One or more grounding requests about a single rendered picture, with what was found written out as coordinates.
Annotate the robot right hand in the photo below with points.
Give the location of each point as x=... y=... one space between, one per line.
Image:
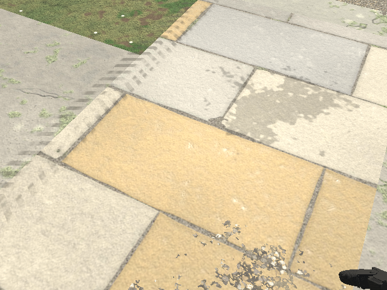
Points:
x=373 y=279

